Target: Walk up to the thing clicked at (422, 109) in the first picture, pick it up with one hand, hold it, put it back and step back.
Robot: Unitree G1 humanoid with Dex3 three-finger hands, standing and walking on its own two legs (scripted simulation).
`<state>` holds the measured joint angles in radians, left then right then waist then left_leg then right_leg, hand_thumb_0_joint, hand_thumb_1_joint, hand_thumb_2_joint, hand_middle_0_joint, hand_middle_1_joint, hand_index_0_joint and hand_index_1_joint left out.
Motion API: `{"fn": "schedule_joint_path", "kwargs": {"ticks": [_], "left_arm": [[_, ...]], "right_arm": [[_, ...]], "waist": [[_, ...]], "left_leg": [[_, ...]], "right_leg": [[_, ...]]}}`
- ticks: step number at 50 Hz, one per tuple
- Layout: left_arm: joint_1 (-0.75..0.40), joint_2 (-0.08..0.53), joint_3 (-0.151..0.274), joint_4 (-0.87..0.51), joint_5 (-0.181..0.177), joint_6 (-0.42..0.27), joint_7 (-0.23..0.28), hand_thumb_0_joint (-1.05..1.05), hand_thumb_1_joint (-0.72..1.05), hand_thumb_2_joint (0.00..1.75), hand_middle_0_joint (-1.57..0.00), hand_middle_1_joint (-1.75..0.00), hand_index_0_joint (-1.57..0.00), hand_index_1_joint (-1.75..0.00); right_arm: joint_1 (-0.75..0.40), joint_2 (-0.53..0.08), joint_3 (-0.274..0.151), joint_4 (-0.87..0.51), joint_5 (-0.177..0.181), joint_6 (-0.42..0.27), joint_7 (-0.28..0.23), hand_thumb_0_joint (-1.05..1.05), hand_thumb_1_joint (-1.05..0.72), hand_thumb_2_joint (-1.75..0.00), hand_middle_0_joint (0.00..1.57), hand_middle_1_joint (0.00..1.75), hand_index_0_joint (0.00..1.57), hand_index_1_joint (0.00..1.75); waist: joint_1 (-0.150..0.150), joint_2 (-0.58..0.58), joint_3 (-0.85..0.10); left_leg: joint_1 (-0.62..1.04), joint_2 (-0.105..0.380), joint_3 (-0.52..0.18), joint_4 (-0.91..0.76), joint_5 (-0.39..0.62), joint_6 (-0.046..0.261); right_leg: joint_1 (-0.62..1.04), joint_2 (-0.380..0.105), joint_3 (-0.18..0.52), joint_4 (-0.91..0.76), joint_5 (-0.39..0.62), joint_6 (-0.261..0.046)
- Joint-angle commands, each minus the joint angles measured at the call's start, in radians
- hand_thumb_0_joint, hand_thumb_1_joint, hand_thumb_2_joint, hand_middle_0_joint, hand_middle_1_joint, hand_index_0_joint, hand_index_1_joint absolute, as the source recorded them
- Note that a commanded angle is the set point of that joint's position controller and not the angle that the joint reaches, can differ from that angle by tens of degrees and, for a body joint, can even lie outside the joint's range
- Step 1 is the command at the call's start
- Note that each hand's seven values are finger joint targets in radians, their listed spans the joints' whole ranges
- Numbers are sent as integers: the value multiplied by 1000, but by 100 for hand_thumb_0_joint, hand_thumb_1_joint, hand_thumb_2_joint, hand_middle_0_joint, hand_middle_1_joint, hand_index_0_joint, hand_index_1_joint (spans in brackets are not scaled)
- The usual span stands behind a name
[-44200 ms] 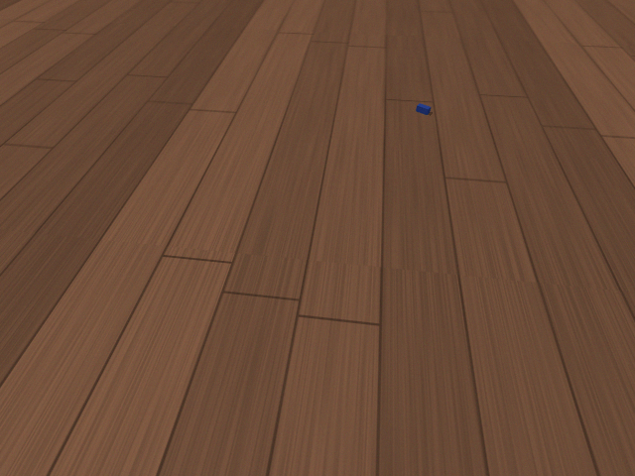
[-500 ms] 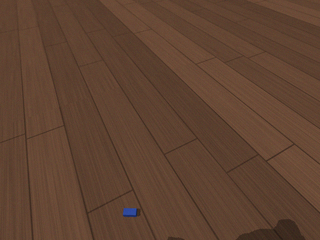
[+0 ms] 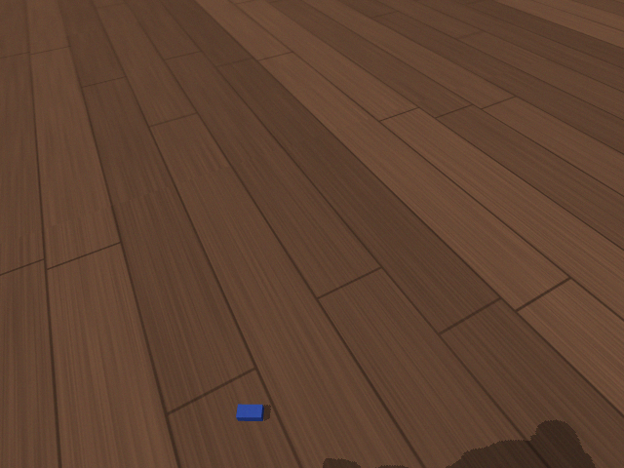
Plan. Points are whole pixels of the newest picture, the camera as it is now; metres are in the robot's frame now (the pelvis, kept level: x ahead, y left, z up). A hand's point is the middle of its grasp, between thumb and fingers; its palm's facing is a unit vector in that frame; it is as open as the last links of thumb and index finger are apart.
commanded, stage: stand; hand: left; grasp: from above
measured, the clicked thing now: (250, 412) +0.39 +0.25 -0.76
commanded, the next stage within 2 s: step back in 0.56 s
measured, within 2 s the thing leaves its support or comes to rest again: neither
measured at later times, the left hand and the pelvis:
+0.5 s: hand out of the picture +0.09 +0.24 -0.15, palm faces +0.00 -0.94 -0.35, open 7.4 cm; pelvis +0.01 +0.00 +0.00, yaw +0 degrees
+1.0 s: hand out of the picture +0.08 +0.31 -0.18, palm faces -0.04 -0.93 -0.36, open 7.4 cm; pelvis -0.06 +0.05 -0.01, yaw -1 degrees
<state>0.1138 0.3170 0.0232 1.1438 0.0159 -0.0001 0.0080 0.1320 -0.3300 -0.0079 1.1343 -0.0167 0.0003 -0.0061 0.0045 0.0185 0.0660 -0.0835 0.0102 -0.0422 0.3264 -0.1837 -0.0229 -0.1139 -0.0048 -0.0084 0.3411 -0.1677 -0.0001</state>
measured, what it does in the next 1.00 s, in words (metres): lifts its right foot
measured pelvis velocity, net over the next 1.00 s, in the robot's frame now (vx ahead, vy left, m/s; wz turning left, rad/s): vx -0.06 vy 0.05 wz -0.02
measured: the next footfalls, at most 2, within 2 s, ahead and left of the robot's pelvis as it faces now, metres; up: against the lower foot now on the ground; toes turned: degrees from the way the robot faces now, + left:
right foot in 1.32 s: -0.14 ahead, -0.08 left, +0.00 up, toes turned -4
left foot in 1.68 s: -0.23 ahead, +0.15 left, +0.00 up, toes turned -3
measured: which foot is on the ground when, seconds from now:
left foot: down 0.00-1.00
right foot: down 0.00-0.86, up 0.88-1.00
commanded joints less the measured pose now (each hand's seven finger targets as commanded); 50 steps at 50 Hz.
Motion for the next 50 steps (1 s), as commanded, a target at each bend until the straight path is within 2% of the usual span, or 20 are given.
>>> {"fn": "schedule_joint_path", "kwargs": {"ticks": [1, 4, 13, 23, 27, 28, 31, 32, 34, 35, 36, 39, 41, 42, 43, 44, 45, 47, 48, 50], "left_arm": [[-48, 216, 40, -61, 0, -27, 9, 0, 90, 90, -20, -30, -20, -30], [-49, 210, 38, -62, -3, -29, 9, 0, 90, 90, -20, -30, -20, -30], [-43, 215, 35, -63, -4, -27, 7, 0, 90, 90, -20, -30, -20, -30], [-53, 224, 36, -69, -7, -31, 9, 0, 90, 90, -20, -30, -20, -30], [-49, 224, 34, -70, -7, -30, 7, 0, 90, 90, -20, -30, -20, -30], [-55, 302, 78, -94, -27, -20, 10, 0, 90, 90, -20, -30, -20, -30], [-48, 316, 92, -144, -25, -12, 16, 0, 90, 90, -20, -30, -20, -30], [-58, 328, 99, -163, -24, -7, 16, 0, 90, 90, -20, -30, -20, -30], [-101, 327, 99, -216, -2, -2, 18, 0, 90, 90, -20, -30, -20, -30], [-120, 332, 103, -241, 7, 0, 19, 0, 90, 90, -20, -30, -20, -30], [-146, 324, 100, -258, 11, 2, 23, 0, 90, 90, -20, -30, -20, -30], [-139, 301, 88, -283, 11, 17, 24, 0, 90, 90, -20, -30, -20, -30], [-132, 292, 82, -301, -5, 37, 16, 0, 90, 90, -20, -30, -20, -30], [-91, 238, 74, -311, -18, 45, 15, 0, 90, 90, -20, -30, -20, -30], [-56, 211, 66, -312, -19, 51, 21, 0, 90, 90, -20, -30, -20, -30], [-74, 245, 80, -304, -6, 53, 33, 0, 90, 90, -20, -30, -20, -30], [-98, 264, 86, -299, -4, 55, 36, 0, 90, 90, -20, -30, -20, -30], [-23, 249, 79, -284, -21, 55, 35, 0, 90, 90, -20, -30, -20, -30], [2, 257, 79, -287, -19, 56, 34, 0, 90, 90, -20, -30, -20, -30], [14, 258, 87, -303, -7, 51, 29, 0, 90, 90, -20, -30, -20, -30]], "right_arm": [[-43, -192, -39, -64, -2, -26, -10, 0, -90, -90, 20, 30, 20, 30], [-39, -201, -40, -63, -1, -27, -11, 0, -90, -90, 20, 30, 20, 30], [-35, -206, -36, -59, 1, -27, -12, 0, -90, -90, 20, 30, 20, 30], [-40, -207, -33, -66, 1, -28, -12, 0, -90, -90, 20, 30, 20, 30], [-34, -208, -34, -63, 2, -28, -11, 0, -90, -90, 20, 30, 20, 30], [-79, -265, -51, -92, 14, -9, -6, 0, -90, -90, 20, 30, 20, 30], [-28, -237, -58, -128, 28, 9, -3, 0, -90, -90, 20, 30, 20, 30], [-15, -227, -61, -137, 27, 18, -3, 0, -90, -90, 20, 30, 20, 30], [4, -226, -75, -161, 18, 35, 3, 0, -90, -90, 20, 30, 20, 30], [27, -228, -78, -179, 17, 42, 6, 0, -90, -90, 20, 30, 20, 30], [51, -228, -81, -187, 21, 45, 8, 0, -90, -90, 20, 30, 20, 30], [78, -226, -84, -199, 15, 32, 7, 0, -90, -90, 20, 30, 20, 30], [99, -225, -91, -198, -9, 20, 4, 0, -90, -90, 20, 30, 20, 30], [66, -296, -108, -218, -30, 12, 0, 0, -90, -90, 20, 30, 20, 30], [15, -368, -122, -244, -28, 5, 2, 0, -90, -90, 20, 30, 20, 30], [43, -406, -132, -257, -16, 3, 1, 0, -90, -90, 20, 30, 20, 30], [25, -361, -126, -262, -14, 1, -6, 0, -90, -90, 20, 30, 20, 30], [-55, -297, -106, -286, -21, 1, -19, 0, -90, -90, 20, 30, 20, 30], [-42, -293, -105, -301, -16, 0, -25, 0, -90, -90, 20, 30, 20, 30], [4, -275, -106, -300, -9, -1, -32, 0, -90, -90, 20, 30, 20, 30]], "waist": [[-2, -17, -57], [-5, -11, -78], [-2, -20, -66], [-5, -27, -99], [-4, -25, -76], [1, -46, 33], [-19, -101, -94], [-17, -133, -101], [-18, -199, -120], [-27, -204, -118], [-43, -214, -115], [-35, -180, -133], [-47, -107, -104], [-16, 69, -93], [11, 190, -90], [-47, 212, -127], [-44, 135, -120], [21, 96, -124], [19, 117, -122], [-7, 94, -150]], "left_leg": [[-25, 98, -66, -54, 54, 41], [-12, 104, -63, -49, 102, 41], [-10, 105, -62, -53, 111, 37], [8, 111, -55, -47, 183, 36], [4, 110, -56, -56, 149, 33], [-90, 91, -58, 67, 267, 61], [-91, 26, 4, 254, 212, 58], [-105, -17, 20, 333, 89, 50], [-161, -62, -5, 538, -317, 62], [-175, -51, -40, 602, -361, 72], [-183, -27, -63, 587, -351, 78], [-193, -25, 0, 351, -195, 56], [-134, -7, 6, 83, 79, 52], [-103, 154, -209, 6, 282, 81], [-34, 283, -354, 11, 492, 157], [-99, 353, -435, 19, 507, 237], [-93, 325, -376, 39, 505, 237], [1, 210, -188, 120, 572, 189], [7, 210, -175, 130, 566, 181], [110, 230, -198, 156, 591, 222]], "right_leg": [[-2, -113, 103, -74, 26, -18], [19, -115, 100, -57, 99, -22], [15, -112, 98, -58, 104, -18], [48, -118, 92, -39, 208, -18], [29, -116, 96, -53, 151, -20], [-45, -114, 121, 12, 331, -30], [-15, -193, 179, 22, 445, -120], [-49, -239, 227, 4, 424, -165], [-89, -334, 298, 3, 412, -250], [-119, -345, 282, 27, 402, -263], [-127, -333, 262, 51, 401, -252], [-66, -248, 190, 164, 373, -181], [-111, -176, 150, 273, 257, -116], [-203, -43, 104, 390, 43, -64], [-344, 118, 87, 536, -407, -36], [-297, 117, 196, 680, -504, -27], [-305, 107, 228, 759, -466, -33], [-393, 113, 239, 841, -357, -28], [-399, 110, 223, 857, -334, -23], [-417, 98, 202, 843, -337, 4]]}}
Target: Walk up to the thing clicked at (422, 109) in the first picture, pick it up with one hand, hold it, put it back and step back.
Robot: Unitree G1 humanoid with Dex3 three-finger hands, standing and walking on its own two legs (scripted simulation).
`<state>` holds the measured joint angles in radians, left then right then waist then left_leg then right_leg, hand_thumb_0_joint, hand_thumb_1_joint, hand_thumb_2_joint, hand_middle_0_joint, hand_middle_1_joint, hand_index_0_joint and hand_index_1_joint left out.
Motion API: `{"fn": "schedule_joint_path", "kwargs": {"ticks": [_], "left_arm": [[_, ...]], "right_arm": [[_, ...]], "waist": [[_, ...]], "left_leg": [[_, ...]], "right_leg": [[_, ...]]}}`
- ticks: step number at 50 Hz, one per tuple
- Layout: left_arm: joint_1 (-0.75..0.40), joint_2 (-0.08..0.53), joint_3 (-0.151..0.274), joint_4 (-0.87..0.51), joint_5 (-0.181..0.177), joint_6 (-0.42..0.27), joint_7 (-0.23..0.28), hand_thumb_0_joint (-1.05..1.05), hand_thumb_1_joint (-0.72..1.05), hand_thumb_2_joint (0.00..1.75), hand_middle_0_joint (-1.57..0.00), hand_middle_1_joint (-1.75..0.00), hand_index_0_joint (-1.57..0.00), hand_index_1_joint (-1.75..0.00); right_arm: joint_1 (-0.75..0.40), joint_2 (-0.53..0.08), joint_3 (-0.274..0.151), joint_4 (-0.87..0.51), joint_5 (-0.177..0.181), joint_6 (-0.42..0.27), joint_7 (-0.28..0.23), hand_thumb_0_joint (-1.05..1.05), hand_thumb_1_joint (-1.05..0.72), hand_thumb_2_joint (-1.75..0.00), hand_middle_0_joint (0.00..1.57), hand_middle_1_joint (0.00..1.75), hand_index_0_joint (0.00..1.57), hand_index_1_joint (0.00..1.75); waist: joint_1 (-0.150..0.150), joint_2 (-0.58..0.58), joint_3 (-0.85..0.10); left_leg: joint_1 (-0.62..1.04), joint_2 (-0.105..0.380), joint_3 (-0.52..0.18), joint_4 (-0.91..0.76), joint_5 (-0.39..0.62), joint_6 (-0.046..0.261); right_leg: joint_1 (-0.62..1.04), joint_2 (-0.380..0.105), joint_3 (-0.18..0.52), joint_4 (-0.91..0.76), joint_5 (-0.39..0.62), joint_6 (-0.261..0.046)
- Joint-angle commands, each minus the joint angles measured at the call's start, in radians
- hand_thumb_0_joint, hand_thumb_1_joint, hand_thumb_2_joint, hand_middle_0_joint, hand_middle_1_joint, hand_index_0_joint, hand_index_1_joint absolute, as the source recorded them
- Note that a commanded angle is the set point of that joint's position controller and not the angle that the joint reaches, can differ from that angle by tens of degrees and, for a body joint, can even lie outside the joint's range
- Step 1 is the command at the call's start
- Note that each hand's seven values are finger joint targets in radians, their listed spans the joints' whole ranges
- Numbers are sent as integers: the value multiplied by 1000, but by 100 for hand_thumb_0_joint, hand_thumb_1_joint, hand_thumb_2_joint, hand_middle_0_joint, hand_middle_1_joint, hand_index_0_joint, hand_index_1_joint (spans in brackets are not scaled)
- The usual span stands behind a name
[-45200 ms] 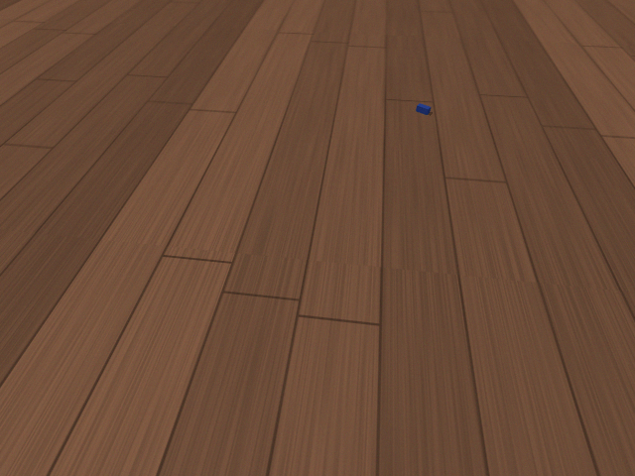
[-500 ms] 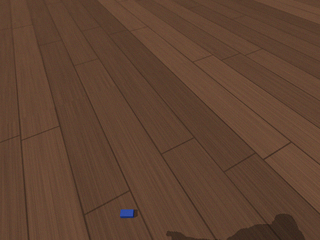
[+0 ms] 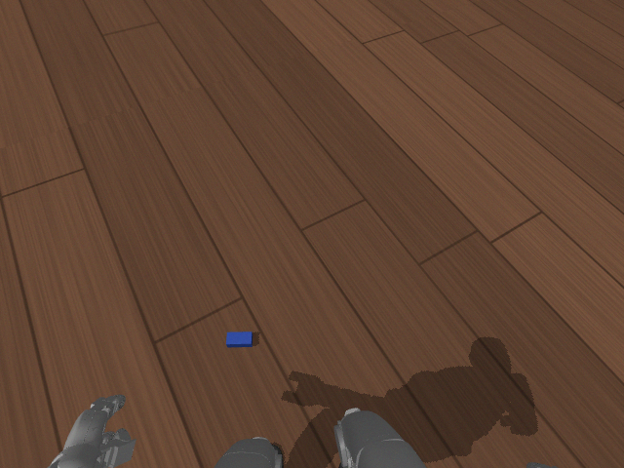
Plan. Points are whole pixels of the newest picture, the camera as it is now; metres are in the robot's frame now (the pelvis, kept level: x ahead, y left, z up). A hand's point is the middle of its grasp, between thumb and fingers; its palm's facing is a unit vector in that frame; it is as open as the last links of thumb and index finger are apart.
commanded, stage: step back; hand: left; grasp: from above
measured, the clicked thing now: (239, 339) +0.45 +0.21 -0.75
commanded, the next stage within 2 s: none
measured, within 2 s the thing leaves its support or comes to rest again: neither
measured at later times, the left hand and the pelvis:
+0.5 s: hand out of the picture -0.03 +0.23 -0.13, palm faces -0.06 -0.91 -0.42, open 7.4 cm; pelvis -0.13 -0.03 +0.00, yaw -4 degrees
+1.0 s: hand out of the picture -0.19 +0.24 -0.16, palm faces -0.03 -0.92 -0.40, open 7.4 cm; pelvis -0.29 -0.03 -0.01, yaw -3 degrees
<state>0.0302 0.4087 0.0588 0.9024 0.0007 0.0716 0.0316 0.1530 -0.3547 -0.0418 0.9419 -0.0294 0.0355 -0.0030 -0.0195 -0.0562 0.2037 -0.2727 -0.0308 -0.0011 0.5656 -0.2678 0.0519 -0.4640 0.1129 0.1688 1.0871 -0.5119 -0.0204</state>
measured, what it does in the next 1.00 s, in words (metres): walks backwards: right foot, then left foot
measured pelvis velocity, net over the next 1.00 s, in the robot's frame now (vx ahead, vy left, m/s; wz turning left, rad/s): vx -0.29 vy -0.03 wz -0.06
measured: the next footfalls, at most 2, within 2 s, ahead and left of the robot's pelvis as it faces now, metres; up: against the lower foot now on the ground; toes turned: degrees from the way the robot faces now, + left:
right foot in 0.32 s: -0.08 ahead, -0.14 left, +0.00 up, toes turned -3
left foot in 0.68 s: -0.17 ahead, +0.09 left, +0.00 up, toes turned -2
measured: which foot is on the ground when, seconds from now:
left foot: down 0.00-0.34, up 0.36-0.66, down 0.68-1.00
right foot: up 0.00-0.30, down 0.32-0.72, up 0.74-1.00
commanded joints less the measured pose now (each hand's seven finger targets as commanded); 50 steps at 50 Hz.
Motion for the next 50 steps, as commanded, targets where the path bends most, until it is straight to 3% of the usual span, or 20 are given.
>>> {"fn": "schedule_joint_path", "kwargs": {"ticks": [1, 7, 12, 15, 16, 17, 18, 21, 22, 26, 30, 33, 34, 35, 36, 37, 38, 40, 45, 50], "left_arm": [[93, 160, 51, -73, 11, -23, 4, 0, 90, 90, -20, -30, -20, -30], [95, 154, 64, -106, 11, -26, -4, 0, 90, 90, -20, -30, -20, -30], [182, 150, 73, -93, 16, -30, -23, 0, 90, 90, -20, -30, -20, -30], [315, 144, 84, -42, 25, -37, -30, 0, 90, 90, -20, -30, -20, -30], [304, 186, 96, -55, 41, -43, -30, 0, 90, 90, -20, -30, -20, -30], [256, 281, 117, -93, 34, -45, -32, 0, 90, 90, -20, -30, -20, -30], [162, 339, 123, -145, 47, -48, -30, 0, 90, 90, -20, -30, -20, -30], [-9, 199, 87, -187, 34, -58, -12, 0, 90, 90, -20, -30, -20, -30], [4, 196, 90, -195, 36, -58, -10, 0, 90, 90, -20, -30, -20, -30], [132, 169, 84, -195, 40, -55, -3, 0, 90, 90, -20, -30, -20, -30], [148, 193, 81, -210, 33, -42, -3, 0, 90, 90, -20, -30, -20, -30], [95, 208, 74, -226, 15, -27, -13, 0, 90, 90, -20, -30, -20, -30], [117, 176, 64, -232, 14, -24, -16, 0, 90, 90, -20, -30, -20, -30], [117, 141, 56, -239, 11, -25, -19, 0, 90, 90, -20, -30, -20, -30], [33, 185, 80, -244, 15, -26, -5, 0, 90, 90, -20, -30, -20, -30], [27, 185, 84, -226, 24, -23, -2, 0, 90, 90, -20, -30, -20, -30], [64, 168, 83, -210, 10, -21, -3, 0, 90, 90, -20, -30, -20, -30], [144, 168, 84, -173, 1, -24, -4, 0, 90, 90, -20, -30, -20, -30], [142, 149, 79, -180, 14, -32, -11, 0, 90, 90, -20, -30, -20, -30], [240, 133, 76, -116, 15, -49, -19, 0, 90, 90, -20, -30, -20, -30]], "right_arm": [[7, -247, -74, -114, 7, -35, -38, 0, -90, -90, 20, 30, 20, 30], [41, -279, -80, -135, 4, -32, -39, 0, -90, -90, 20, 30, 20, 30], [-11, -299, -83, -164, 0, -27, -30, 0, -90, -90, 20, 30, 20, 30], [-65, -295, -76, -172, 9, -14, -21, 0, -90, -90, 20, 30, 20, 30], [-43, -258, -66, -167, 17, -11, -19, 0, -90, -90, 20, 30, 20, 30], [-93, -213, -56, -190, 26, -14, -19, 0, -90, -90, 20, 30, 20, 30], [-88, -243, -72, -173, 20, -8, -29, 0, -90, -90, 20, 30, 20, 30], [53, -231, -62, -111, 38, -12, -25, 0, -90, -90, 20, 30, 20, 30], [61, -226, -54, -117, 37, -18, -27, 0, -90, -90, 20, 30, 20, 30], [32, -219, -42, -143, 28, -22, -31, 0, -90, -90, 20, 30, 20, 30], [59, -210, -46, -145, 18, -26, -29, 0, -90, -90, 20, 30, 20, 30], [177, -213, -60, -96, 12, -33, -23, 0, -90, -90, 20, 30, 20, 30], [153, -254, -74, -108, 0, -37, -23, 0, -90, -90, 20, 30, 20, 30], [125, -345, -94, -125, -10, -38, -17, 0, -90, -90, 20, 30, 20, 30], [79, -420, -104, -146, -4, -35, -12, 0, -90, -90, 20, 30, 20, 30], [47, -381, -98, -146, -8, -43, -18, 0, -90, -90, 20, 30, 20, 30], [9, -324, -78, -155, -5, -45, -24, 0, -90, -90, 20, 30, 20, 30], [-42, -284, -65, -167, -4, -44, -32, 0, -90, -90, 20, 30, 20, 30], [18, -281, -75, -179, -3, -35, -37, 0, -90, -90, 20, 30, 20, 30], [-19, -312, -81, -194, -1, -11, -27, 0, -90, -90, 20, 30, 20, 30]], "waist": [[7, 159, -284], [-30, 174, -249], [-1, 198, -288], [59, 182, -286], [52, 65, -253], [76, -194, -172], [77, -233, -121], [-33, -54, -114], [-19, -82, -142], [69, -94, -211], [69, -134, -242], [-1, -79, -276], [9, 16, -274], [15, 229, -248], [-38, 299, -213], [-24, 214, -194], [13, 141, -201], [55, 154, -203], [-1, 201, -220], [29, 257, -283]], "left_leg": [[315, 267, -231, -80, 690, 135], [250, 325, -254, -98, 568, 211], [144, 316, -237, -122, 286, 171], [-56, 262, -191, -83, 111, 84], [-177, 186, -147, 12, -15, 16], [-272, -31, -40, 223, -227, -47], [-197, -63, -93, 490, -351, -67], [-186, -106, -170, 631, -187, -60], [-179, -105, -144, 640, -181, -62], [-265, -66, -109, 453, -251, -80], [-143, -15, -38, 176, -240, -63], [63, -1, 13, -143, 44, -36], [112, 89, -136, -173, 80, -1], [141, 304, -433, -219, 150, 98], [-42, 432, -538, -259, 254, 236], [-73, 424, -506, -231, 330, 249], [-23, 356, -377, -182, 447, 214], [21, 297, -253, -136, 475, 176], [159, 310, -245, -80, 493, 217], [71, 261, -202, -24, 307, 145]], "right_leg": [[-74, -16, 21, 85, 10, 32], [7, -52, -28, -93, -25, 45], [145, -100, -108, -313, 24, 12], [358, -104, -153, -590, 220, -27], [367, -198, 16, -692, 142, -60], [228, -392, 316, -813, 98, -186], [29, -533, 433, -858, 138, -307], [90, -341, 70, -727, 498, -184], [129, -326, 34, -704, 544, -172], [420, -347, 41, -631, 663, -199], [419, -371, 57, -589, 705, -193], [296, -337, 9, -514, 566, -128], [186, -274, -24, -469, 419, -71], [-7, -126, -117, -309, 126, -10], [34, -47, -91, -73, -135, 9], [46, -37, 6, 65, -123, 2], [15, -19, 44, 137, -76, -9], [-17, -16, 16, 200, -6, -4], [-18, -58, -38, -12, -37, 50], [220, -88, -163, -527, 153, 18]]}}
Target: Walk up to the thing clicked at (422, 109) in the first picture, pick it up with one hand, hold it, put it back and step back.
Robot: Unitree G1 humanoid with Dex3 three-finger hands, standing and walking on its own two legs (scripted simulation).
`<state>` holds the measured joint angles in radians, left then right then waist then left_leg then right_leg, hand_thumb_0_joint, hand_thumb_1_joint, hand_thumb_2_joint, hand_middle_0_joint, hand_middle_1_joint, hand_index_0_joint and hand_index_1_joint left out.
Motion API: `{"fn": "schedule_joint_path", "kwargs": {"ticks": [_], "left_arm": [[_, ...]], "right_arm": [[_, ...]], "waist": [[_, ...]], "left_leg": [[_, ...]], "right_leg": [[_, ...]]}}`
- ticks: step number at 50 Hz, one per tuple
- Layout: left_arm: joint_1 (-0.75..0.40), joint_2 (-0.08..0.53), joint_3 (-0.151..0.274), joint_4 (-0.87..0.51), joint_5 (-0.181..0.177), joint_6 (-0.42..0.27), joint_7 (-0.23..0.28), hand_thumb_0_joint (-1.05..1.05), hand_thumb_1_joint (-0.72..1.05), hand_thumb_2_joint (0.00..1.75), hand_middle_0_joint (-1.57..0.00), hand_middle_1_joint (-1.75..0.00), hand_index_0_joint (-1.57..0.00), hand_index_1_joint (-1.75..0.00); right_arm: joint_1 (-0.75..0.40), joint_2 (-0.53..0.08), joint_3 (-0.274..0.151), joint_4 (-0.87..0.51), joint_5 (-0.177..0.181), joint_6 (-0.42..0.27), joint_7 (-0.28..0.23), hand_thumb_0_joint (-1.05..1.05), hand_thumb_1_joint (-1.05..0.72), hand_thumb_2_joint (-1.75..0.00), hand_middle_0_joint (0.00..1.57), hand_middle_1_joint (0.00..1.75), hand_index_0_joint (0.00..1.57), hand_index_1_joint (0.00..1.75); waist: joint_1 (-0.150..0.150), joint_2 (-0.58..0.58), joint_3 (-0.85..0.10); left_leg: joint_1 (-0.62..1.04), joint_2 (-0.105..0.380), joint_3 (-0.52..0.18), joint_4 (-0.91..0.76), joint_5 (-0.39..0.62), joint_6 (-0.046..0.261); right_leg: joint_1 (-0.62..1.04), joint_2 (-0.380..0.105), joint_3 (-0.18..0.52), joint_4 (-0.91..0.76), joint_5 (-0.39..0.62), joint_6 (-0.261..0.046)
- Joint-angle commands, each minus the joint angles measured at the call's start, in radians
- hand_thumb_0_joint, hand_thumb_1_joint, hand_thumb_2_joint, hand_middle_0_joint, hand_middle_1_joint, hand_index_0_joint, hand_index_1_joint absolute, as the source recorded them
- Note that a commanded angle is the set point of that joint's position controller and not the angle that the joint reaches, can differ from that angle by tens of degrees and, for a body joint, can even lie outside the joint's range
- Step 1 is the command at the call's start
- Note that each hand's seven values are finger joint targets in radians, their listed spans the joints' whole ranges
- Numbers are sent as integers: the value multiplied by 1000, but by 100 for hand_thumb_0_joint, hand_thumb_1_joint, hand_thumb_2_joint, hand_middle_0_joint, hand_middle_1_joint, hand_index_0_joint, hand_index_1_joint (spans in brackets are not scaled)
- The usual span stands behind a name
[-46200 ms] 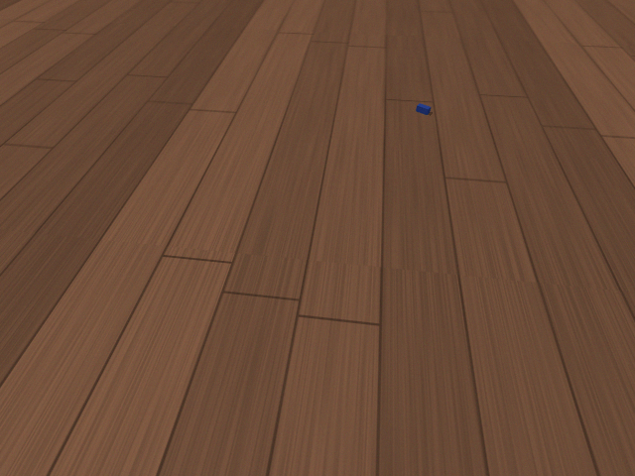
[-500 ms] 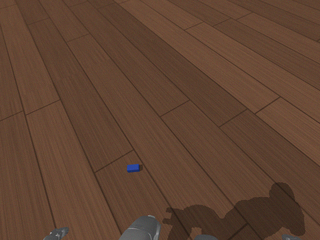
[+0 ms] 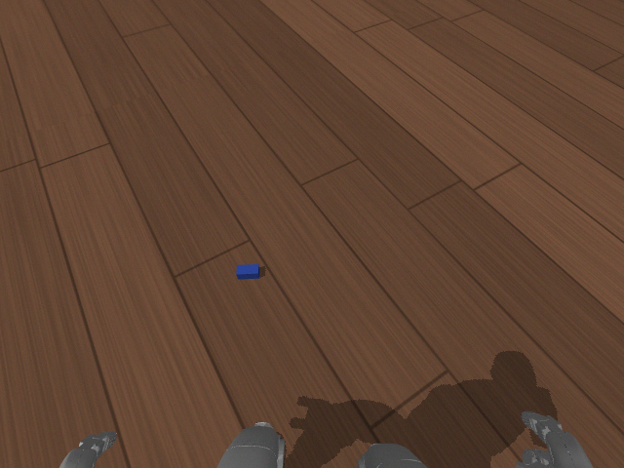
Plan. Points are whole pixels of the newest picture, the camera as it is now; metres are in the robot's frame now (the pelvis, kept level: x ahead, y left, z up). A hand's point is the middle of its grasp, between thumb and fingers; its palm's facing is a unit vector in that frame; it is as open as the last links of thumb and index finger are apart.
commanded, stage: step back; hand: left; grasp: from above
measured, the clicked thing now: (248, 271) +0.73 +0.28 -0.74
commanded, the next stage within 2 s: stand in 1.78 s
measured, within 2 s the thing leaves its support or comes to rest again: neither
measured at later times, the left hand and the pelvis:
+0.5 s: hand out of the picture -0.07 +0.27 -0.14, palm faces +0.08 -0.91 -0.40, open 7.4 cm; pelvis -0.18 -0.01 +0.00, yaw +5 degrees
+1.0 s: hand out of the picture -0.26 +0.25 -0.13, palm faces +0.08 -0.91 -0.40, open 7.4 cm; pelvis -0.28 -0.03 +0.01, yaw +4 degrees
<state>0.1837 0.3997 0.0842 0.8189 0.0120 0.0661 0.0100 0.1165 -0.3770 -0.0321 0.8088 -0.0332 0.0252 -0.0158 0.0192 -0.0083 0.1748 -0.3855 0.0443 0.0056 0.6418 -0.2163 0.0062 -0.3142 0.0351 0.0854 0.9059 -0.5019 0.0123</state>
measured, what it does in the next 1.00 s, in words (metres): walks backwards: right foot, then left foot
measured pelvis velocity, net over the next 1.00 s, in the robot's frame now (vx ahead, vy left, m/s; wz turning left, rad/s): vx -0.28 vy -0.03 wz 0.07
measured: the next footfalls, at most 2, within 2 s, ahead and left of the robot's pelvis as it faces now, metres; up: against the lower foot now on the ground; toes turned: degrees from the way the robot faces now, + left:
right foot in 0.04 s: -0.01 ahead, -0.14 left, +0.00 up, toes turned +2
left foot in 0.38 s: -0.12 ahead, +0.10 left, +0.00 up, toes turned +2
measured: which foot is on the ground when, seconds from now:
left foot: down 0.00-0.08, up 0.10-0.36, down 0.38-0.74, up 0.76-0.96, down 0.98-1.00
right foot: up 0.00-0.02, down 0.04-0.40, up 0.42-0.68, down 0.70-1.00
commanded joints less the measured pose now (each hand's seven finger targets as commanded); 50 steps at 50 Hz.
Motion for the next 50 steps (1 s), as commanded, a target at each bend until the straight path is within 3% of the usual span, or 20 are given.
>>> {"fn": "schedule_joint_path", "kwargs": {"ticks": [1, 2, 3, 4, 5, 8, 14, 18, 19, 20, 21, 24, 31, 34, 35, 37, 40, 45, 48, 50], "left_arm": [[144, 148, 53, -2, 9, -48, 3, 0, 90, 90, -20, -30, -20, -30], [144, 184, 60, -1, 24, -56, 4, 0, 90, 90, -20, -30, -20, -30], [134, 268, 83, -16, 34, -61, 2, 0, 90, 90, -20, -30, -20, -30], [47, 384, 101, -60, 34, -54, 3, 0, 90, 90, -20, -30, -20, -30], [-11, 358, 94, -85, 28, -59, 8, 0, 90, 90, -20, -30, -20, -30], [-136, 249, 68, -103, 33, -57, 21, 0, 90, 90, -20, -30, -20, -30], [1, 233, 59, -96, 33, -43, 34, 0, 90, 90, -20, -30, -20, -30], [-54, 219, 38, -114, 8, -21, 26, 0, 90, 90, -20, -30, -20, -30], [-24, 177, 27, -116, 4, -20, 23, 0, 90, 90, -20, -30, -20, -30], [-89, 194, 33, -133, -7, -24, 33, 0, 90, 90, -20, -30, -20, -30], [-133, 217, 49, -120, 13, -21, 43, 0, 90, 90, -20, -30, -20, -30], [-23, 190, 45, -50, -14, -13, 35, 0, 90, 90, -20, -30, -20, -30], [-18, 173, 33, -22, 10, -58, 2, 0, 90, 90, -20, -30, -20, -30], [125, 162, 38, 85, 18, -78, 1, 0, 90, 90, -20, -30, -20, -30], [140, 196, 51, 100, 30, -86, 4, 0, 90, 90, -20, -30, -20, -30], [34, 361, 83, 51, 43, -86, 5, 0, 90, 90, -20, -30, -20, -30], [-88, 240, 53, 24, 33, -108, 12, 0, 90, 90, -20, -30, -20, -30], [-5, 249, 62, 43, 38, -110, -3, 0, 90, 90, -20, -30, -20, -30], [-37, 244, 45, 40, 29, -90, -12, 0, 90, 90, -20, -30, -20, -30], [6, 166, 12, 54, 21, -83, -17, 0, 90, 90, -20, -30, -20, -30]], "right_arm": [[0, -289, -88, -65, 14, 8, -11, 0, -90, -90, 20, 30, 20, 30], [12, -256, -77, -65, 21, 12, -8, 0, -90, -90, 20, 30, 20, 30], [4, -197, -63, -87, 30, 11, -6, 0, -90, -90, 20, 30, 20, 30], [-47, -202, -73, -95, 29, 15, -22, 0, -90, -90, 20, 30, 20, 30], [-42, -237, -85, -86, 29, 19, -23, 0, -90, -90, 20, 30, 20, 30], [67, -220, -75, -28, 40, 11, -18, 0, -90, -90, 20, 30, 20, 30], [30, -189, -62, -46, 17, -1, -14, 0, -90, -90, 20, 30, 20, 30], [167, -206, -86, 21, 5, -5, -9, 0, -90, -90, 20, 30, 20, 30], [149, -267, -103, 11, -12, -6, -8, 0, -90, -90, 20, 30, 20, 30], [78, -396, -116, -19, -2, 2, 7, 0, -90, -90, 20, 30, 20, 30], [63, -394, -121, -30, -11, -5, 6, 0, -90, -90, 20, 30, 20, 30], [-36, -275, -77, -36, -12, -11, -12, 0, -90, -90, 20, 30, 20, 30], [57, -258, -87, -7, -16, -9, -1, 0, -90, -90, 20, 30, 20, 30], [13, -273, -86, -2, -6, 11, 12, 0, -90, -90, 20, 30, 20, 30], [34, -225, -73, -1, -5, 11, 13, 0, -90, -90, 20, 30, 20, 30], [-66, -204, -72, -27, 3, 1, 2, 0, -90, -90, 20, 30, 20, 30], [20, -199, -70, 45, 20, -17, 11, 0, -90, -90, 20, 30, 20, 30], [18, -193, -62, 57, 2, -38, 30, 0, -90, -90, 20, 30, 20, 30], [79, -183, -73, 97, 3, -57, 30, 0, -90, -90, 20, 30, 20, 30], [121, -204, -88, 115, -4, -72, 19, 0, -90, -90, 20, 30, 20, 30]], "waist": [[13, 200, -273], [7, 127, -265], [4, -127, -225], [59, -322, -176], [27, -240, -113], [-49, -124, -115], [41, -195, -184], [-27, -113, -250], [-15, 45, -259], [-43, 287, -237], [-72, 234, -199], [24, 105, -167], [-62, 170, -223], [14, 171, -205], [11, 95, -200], [61, -200, -61], [-23, -51, -27], [40, -164, -72], [-3, -135, -92], [-21, -22, -151]], "left_leg": [[136, 165, -193, -63, 212, 159], [20, 117, -176, -14, 82, 103], [-179, -48, -116, 165, -179, 33], [-129, -136, -110, 420, -404, -4], [-76, -101, -218, 554, -385, -12], [-79, -161, -167, 607, -251, -18], [-86, -100, -74, 197, -328, -26], [194, -59, -42, -237, -7, 20], [284, 114, -285, -267, 85, 82], [140, 310, -511, -305, 196, 251], [13, 361, -595, -338, 177, 318], [46, 218, -287, -238, 323, 222], [242, 164, -254, -246, -186, 205], [73, 139, -198, -207, -309, 143], [-49, 100, -169, -106, -323, 92], [-128, -58, -159, 204, -350, -17], [-114, -93, -187, 270, -171, -17], [-62, -58, -80, 68, -229, -35], [177, -80, -5, -193, -132, -11], [369, -10, -150, -285, -133, 28]], "right_leg": [[155, -4, -103, -466, 228, -29], [211, -45, -15, -480, 246, -48], [219, -237, 288, -522, 248, -115], [-55, -452, 507, -611, 268, -303], [-189, -475, 505, -632, 261, -318], [-93, -279, 154, -467, 477, -218], [200, -295, 156, -390, 636, -218], [74, -241, 97, -252, 531, -129], [-96, -147, 29, -135, 320, -72], [-147, 16, -90, 70, -106, -25], [-102, 19, 49, 256, -169, -24], [-137, 53, 99, 423, -29, -39], [-42, -2, -53, -177, -51, 2], [194, 20, -117, -536, 126, -52], [280, -32, 6, -563, 96, -73], [-113, -426, 546, -733, -443, -253], [-21, -261, 240, -636, -56, -163], [91, -265, 185, -632, -150, -175], [-3, -252, 116, -540, -16, -156], [-106, -160, 2, -362, 98, -98]]}}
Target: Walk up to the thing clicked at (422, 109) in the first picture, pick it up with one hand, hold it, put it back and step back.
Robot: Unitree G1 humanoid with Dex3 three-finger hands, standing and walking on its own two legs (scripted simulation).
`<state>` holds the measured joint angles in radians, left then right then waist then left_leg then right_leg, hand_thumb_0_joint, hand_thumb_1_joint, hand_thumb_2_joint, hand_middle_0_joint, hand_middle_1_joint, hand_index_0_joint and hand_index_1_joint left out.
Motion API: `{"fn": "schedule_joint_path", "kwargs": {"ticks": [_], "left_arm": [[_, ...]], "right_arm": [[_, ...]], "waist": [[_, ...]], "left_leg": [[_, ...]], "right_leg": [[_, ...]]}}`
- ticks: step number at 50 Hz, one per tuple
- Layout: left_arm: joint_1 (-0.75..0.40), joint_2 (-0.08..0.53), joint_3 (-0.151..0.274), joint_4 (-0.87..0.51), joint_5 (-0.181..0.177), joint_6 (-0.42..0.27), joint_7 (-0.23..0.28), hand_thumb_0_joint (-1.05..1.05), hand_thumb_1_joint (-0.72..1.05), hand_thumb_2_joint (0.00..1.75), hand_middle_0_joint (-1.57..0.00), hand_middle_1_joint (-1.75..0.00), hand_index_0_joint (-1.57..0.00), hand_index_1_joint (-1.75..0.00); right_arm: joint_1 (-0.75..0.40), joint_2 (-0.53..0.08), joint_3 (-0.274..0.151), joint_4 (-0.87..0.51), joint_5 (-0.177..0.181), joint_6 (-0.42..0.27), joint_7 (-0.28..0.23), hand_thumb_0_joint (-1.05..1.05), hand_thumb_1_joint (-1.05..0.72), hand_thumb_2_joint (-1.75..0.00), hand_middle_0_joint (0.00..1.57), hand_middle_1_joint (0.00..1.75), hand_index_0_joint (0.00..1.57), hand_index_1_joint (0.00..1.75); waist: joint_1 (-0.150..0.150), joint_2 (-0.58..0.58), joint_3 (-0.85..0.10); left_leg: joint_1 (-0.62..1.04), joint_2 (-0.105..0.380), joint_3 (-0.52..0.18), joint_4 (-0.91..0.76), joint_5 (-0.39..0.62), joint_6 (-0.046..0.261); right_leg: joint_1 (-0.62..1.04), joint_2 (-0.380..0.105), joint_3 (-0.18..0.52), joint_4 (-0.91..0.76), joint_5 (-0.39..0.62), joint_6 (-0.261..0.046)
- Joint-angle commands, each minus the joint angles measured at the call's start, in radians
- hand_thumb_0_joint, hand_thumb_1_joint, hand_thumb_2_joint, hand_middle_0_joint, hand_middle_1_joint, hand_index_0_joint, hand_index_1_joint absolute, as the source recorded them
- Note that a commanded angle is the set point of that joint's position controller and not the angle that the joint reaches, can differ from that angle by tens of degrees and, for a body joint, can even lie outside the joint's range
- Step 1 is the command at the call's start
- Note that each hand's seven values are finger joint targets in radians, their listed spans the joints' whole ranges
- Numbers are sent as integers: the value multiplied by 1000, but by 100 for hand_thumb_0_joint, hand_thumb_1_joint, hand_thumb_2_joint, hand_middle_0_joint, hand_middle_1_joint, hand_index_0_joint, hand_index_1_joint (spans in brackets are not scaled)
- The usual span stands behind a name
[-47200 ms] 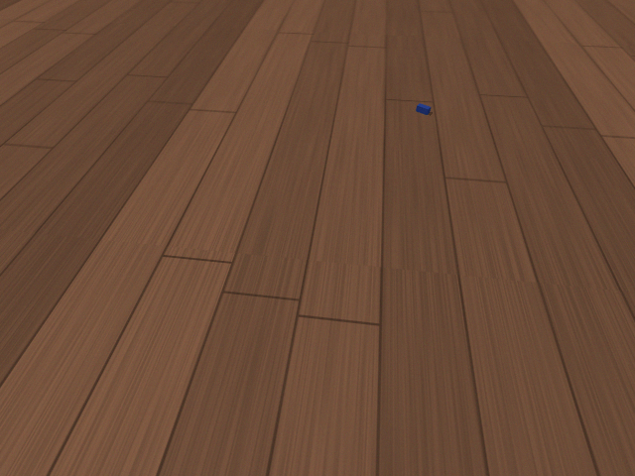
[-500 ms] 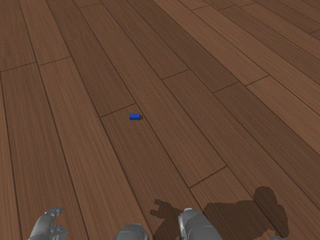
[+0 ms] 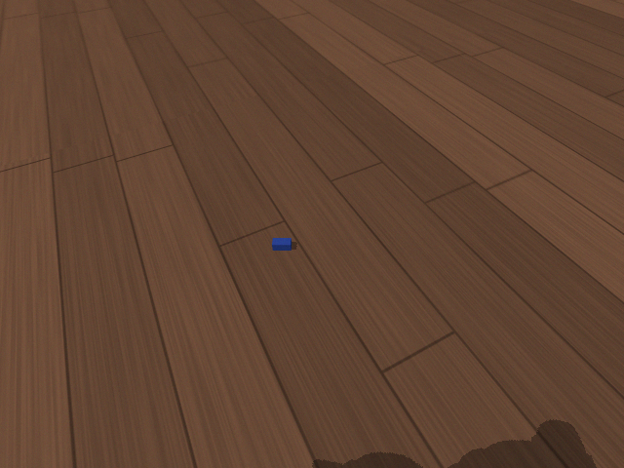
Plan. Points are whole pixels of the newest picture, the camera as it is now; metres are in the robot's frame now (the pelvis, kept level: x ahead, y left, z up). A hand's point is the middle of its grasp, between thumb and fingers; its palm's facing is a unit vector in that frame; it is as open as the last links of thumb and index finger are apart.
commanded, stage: step back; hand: left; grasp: from above
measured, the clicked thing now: (282, 244) +1.03 +0.23 -0.74
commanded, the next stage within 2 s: stand in 0.78 s
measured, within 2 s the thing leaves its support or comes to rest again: neither
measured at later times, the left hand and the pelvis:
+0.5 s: hand out of the picture +0.12 +0.26 -0.14, palm faces +0.03 -0.93 -0.36, open 7.4 cm; pelvis +0.04 -0.01 +0.00, yaw +2 degrees
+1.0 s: hand (159, 452) +0.15 +0.25 -0.13, palm faces +0.00 -0.94 -0.35, open 7.4 cm; pelvis +0.06 +0.00 +0.02, yaw +0 degrees
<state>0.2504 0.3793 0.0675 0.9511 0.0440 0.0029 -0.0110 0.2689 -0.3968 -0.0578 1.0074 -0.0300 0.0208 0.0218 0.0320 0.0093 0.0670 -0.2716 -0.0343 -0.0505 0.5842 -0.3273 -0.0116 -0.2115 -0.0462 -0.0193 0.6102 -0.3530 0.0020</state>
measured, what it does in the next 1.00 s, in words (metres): shifts its weight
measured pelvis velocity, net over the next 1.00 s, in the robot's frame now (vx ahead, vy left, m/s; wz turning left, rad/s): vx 0.06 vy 0.00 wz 0.00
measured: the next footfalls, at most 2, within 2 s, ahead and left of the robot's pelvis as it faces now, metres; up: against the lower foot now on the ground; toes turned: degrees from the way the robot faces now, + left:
none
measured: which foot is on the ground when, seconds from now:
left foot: down 0.00-1.00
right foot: down 0.00-1.00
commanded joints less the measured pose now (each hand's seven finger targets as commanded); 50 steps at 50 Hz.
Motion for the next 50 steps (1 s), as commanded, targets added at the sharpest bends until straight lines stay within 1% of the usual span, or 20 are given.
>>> {"fn": "schedule_joint_path", "kwargs": {"ticks": [1, 2, 3, 6, 10, 12, 13, 14, 15, 18, 21, 24, 25, 26, 27, 30, 34, 38, 41, 50], "left_arm": [[-113, 157, 22, -79, -30, -20, 1, 0, 90, 90, -20, -30, -20, -30], [-129, 220, 45, -71, -27, -17, 6, 0, 90, 90, -20, -30, -20, -30], [-110, 228, 44, -71, -25, -17, 5, 0, 90, 90, -20, -30, -20, -30], [-82, 210, 42, -49, -26, -31, 2, 0, 90, 90, -20, -30, -20, -30], [-32, 171, 45, -9, -22, -40, 3, 0, 90, 90, -20, -30, -20, -30], [-24, 183, 50, 15, -11, -47, 15, 0, 90, 90, -20, -30, -20, -30], [4, 221, 61, 16, -2, -52, 22, 0, 90, 90, -20, -30, -20, -30], [0, 307, 73, 14, 1, -55, 24, 0, 90, 90, -20, -30, -20, -30], [-103, 325, 77, -23, 4, -56, 20, 0, 90, 90, -20, -30, -20, -30], [-139, 241, 53, -31, -14, -69, 26, 0, 90, 90, -20, -30, -20, -30], [-167, 246, 46, -30, -14, -62, 19, 0, 90, 90, -20, -30, -20, -30], [-155, 205, 27, -26, -32, -44, 19, 0, 90, 90, -20, -30, -20, -30], [-135, 173, 14, -30, -42, -41, 20, 0, 90, 90, -20, -30, -20, -30], [-137, 171, 13, -19, -55, -33, 20, 0, 90, 90, -20, -30, -20, -30], [-150, 176, 14, 3, -50, -31, 25, 0, 90, 90, -20, -30, -20, -30], [-164, 193, 11, 24, -39, -45, 25, 0, 90, 90, -20, -30, -20, -30], [-166, 209, 14, 48, -42, -47, 30, 0, 90, 90, -20, -30, -20, -30], [-198, 203, 10, 59, -38, -42, 32, 0, 90, 90, -20, -30, -20, -30], [-195, 167, -16, 83, -43, -38, 27, 0, 90, 90, -20, -30, -20, -30], [-217, 176, -23, 108, -36, -42, 21, 0, 90, 90, -20, -30, -20, -30]], "right_arm": [[-22, -248, -71, -80, -9, -69, -20, 0, -90, -90, 20, 30, 20, 30], [-5, -303, -82, -86, -8, -68, -17, 0, -90, -90, 20, 30, 20, 30], [-30, -293, -81, -97, -11, -72, -18, 0, -90, -90, 20, 30, 20, 30], [-58, -257, -72, -100, -13, -77, -21, 0, -90, -90, 20, 30, 20, 30], [-101, -230, -65, -109, -5, -58, -16, 0, -90, -90, 20, 30, 20, 30], [-138, -168, -39, -117, 13, -44, -18, 0, -90, -90, 20, 30, 20, 30], [-140, -125, -22, -129, 19, -44, -20, 0, -90, -90, 20, 30, 20, 30], [-152, -103, -19, -129, 18, -41, -27, 0, -90, -90, 20, 30, 20, 30], [-117, -157, -34, -104, 10, -41, -34, 0, -90, -90, 20, 30, 20, 30], [-74, -151, -30, -60, 13, -50, -30, 0, -90, -90, 20, 30, 20, 30], [-65, -135, -25, -42, 10, -60, -21, 0, -90, -90, 20, 30, 20, 30], [-51, -137, -38, -19, -3, -72, -32, 0, -90, -90, 20, 30, 20, 30], [-70, -177, -44, -27, -5, -76, -37, 0, -90, -90, 20, 30, 20, 30], [-137, -216, -42, -46, 8, -76, -35, 0, -90, -90, 20, 30, 20, 30], [-169, -215, -38, -42, 13, -71, -31, 0, -90, -90, 20, 30, 20, 30], [-215, -175, -20, -27, 13, -64, -33, 0, -90, -90, 20, 30, 20, 30], [-208, -162, -19, 3, 19, -60, -36, 0, -90, -90, 20, 30, 20, 30], [-247, -152, -18, 12, 19, -52, -36, 0, -90, -90, 20, 30, 20, 30], [-247, -166, -4, 23, 23, -59, -35, 0, -90, -90, 20, 30, 20, 30], [-289, -152, 6, 38, 25, -56, -27, 0, -90, -90, 20, 30, 20, 30]], "waist": [[-49, 102, -50], [-65, 103, -24], [-49, 83, 7], [-36, 132, 10], [-12, 161, -54], [22, 84, -65], [41, -27, -74], [47, -181, -35], [13, -150, 22], [-11, -101, 29], [-21, -164, -39], [-38, -109, -101], [-22, -1, -141], [-2, 50, -149], [-3, 67, -125], [-4, 69, -132], [-20, 34, -189], [-24, 3, -162], [-29, 12, -168], [-30, -8, -146]], "left_leg": [[193, 236, -401, -309, -293, 134], [57, 331, -513, -384, -487, 227], [50, 336, -515, -393, -462, 249], [63, 277, -374, -340, -238, 213], [-16, 219, -216, -241, -63, 164], [-157, 150, -135, -134, -30, 83], [-265, 93, -96, -13, -38, 39], [-297, -26, -44, 147, -175, 19], [-227, 30, -50, 248, -225, 5], [-186, 56, -69, 212, -145, 11], [-39, 42, 41, 23, -57, 10], [138, 66, 20, -176, 337, 35], [195, 185, -123, -166, 495, 70], [110, 254, -203, -167, 405, 151], [49, 277, -214, -177, 356, 166], [64, 180, -85, -138, 428, 74], [146, 154, -22, -96, 571, 60], [150, 162, -20, -125, 520, 63], [219, 176, -43, -167, 614, 51], [240, 172, -29, -249, 479, 33]], "right_leg": [[-282, 21, 30, 63, -165, -37], [-224, 21, 38, 218, -220, -35], [-251, 6, 77, 276, -206, -35], [-244, -19, 70, 189, -170, -33], [-11, 44, -23, -70, -33, -27], [188, 52, -9, -201, 89, -38], [254, -64, 179, -274, -11, -72], [134, -258, 451, -410, -275, -153], [4, -366, 517, -408, -289, -237], [28, -258, 299, -322, 90, -187], [29, -201, 157, -228, 351, -154], [21, -125, 53, -42, 552, -71], [-39, -70, 28, -6, 420, -26], [-7, -6, 6, -11, 132, -10], [47, -6, 19, -56, 36, -18], [102, -53, 46, -157, 252, -33], [141, -83, 45, -151, 469, -37], [125, -77, 40, -180, 427, -28], [137, -77, 53, -223, 488, -14], [158, -94, 64, -318, 414, -9]]}}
